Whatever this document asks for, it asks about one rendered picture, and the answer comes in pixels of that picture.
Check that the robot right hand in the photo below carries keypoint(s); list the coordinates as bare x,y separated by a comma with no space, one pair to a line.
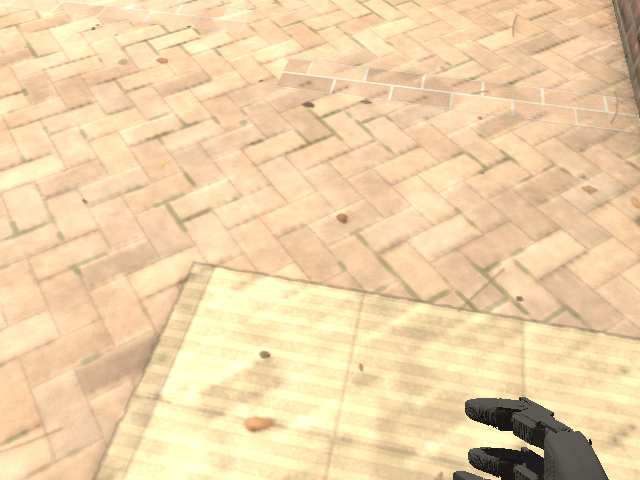
567,454

